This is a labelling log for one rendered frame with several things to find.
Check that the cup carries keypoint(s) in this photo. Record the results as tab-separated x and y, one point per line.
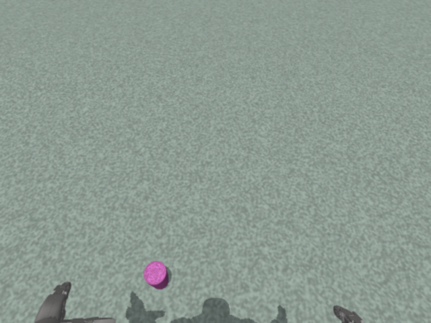
155	274

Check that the right robot hand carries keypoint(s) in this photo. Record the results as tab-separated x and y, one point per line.
346	316

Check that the left robot hand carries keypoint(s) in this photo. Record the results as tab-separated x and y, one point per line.
54	307

